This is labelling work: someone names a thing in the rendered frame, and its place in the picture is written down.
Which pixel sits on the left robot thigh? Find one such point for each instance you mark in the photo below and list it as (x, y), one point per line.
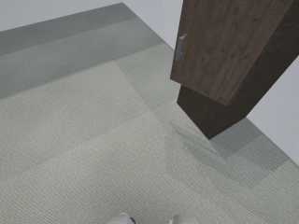
(119, 219)

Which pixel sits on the right robot thigh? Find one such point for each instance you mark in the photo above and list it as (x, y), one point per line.
(182, 219)

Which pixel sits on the cupboard door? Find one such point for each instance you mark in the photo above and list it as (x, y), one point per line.
(224, 39)

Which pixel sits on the handle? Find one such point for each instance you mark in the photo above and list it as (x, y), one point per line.
(179, 47)

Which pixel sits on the robot thigh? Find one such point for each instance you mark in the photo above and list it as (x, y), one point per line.
(182, 219)
(119, 219)

